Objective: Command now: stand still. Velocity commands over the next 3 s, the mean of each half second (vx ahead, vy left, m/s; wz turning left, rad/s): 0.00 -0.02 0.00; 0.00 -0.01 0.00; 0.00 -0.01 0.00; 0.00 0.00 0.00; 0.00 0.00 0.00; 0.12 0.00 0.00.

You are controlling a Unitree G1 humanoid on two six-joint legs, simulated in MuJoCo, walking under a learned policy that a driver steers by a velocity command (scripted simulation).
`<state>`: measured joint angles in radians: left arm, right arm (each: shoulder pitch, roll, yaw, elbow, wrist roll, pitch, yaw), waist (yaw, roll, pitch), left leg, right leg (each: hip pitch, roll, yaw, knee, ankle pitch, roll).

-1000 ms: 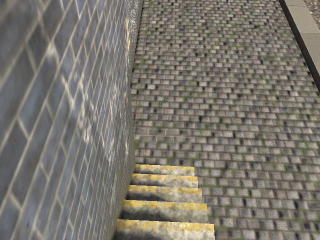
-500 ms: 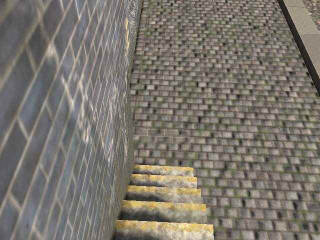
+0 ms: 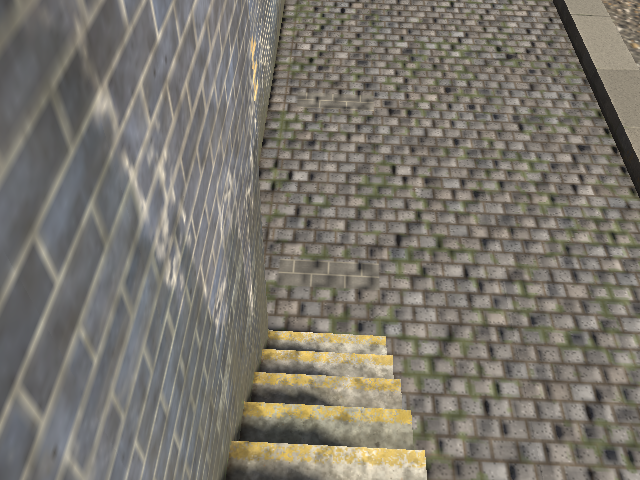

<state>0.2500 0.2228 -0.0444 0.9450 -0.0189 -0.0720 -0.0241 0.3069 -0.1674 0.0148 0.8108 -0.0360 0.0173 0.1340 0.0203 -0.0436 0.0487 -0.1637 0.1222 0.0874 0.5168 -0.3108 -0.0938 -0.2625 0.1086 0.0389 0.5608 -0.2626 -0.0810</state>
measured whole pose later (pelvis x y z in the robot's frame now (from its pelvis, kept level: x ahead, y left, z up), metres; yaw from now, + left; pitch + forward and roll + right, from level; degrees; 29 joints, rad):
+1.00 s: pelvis +0.00 -0.01 +0.00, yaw +1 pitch -2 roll +0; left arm 0.23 0.26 -0.02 1.00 -0.02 -0.06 -0.04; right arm 0.32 -0.18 0.01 0.89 -0.04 0.06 0.14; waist 0.02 -0.03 0.07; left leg -0.15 0.14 0.06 0.49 -0.29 -0.10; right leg -0.22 0.13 0.02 0.50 -0.23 -0.10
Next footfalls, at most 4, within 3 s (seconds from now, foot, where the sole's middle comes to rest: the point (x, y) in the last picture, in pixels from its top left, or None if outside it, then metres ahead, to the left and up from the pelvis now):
none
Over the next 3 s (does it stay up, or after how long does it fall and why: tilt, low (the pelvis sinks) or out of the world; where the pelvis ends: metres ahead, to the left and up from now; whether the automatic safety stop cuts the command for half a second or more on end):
stays up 0.03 -0.02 -0.03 its command is cut before an obstacle from the start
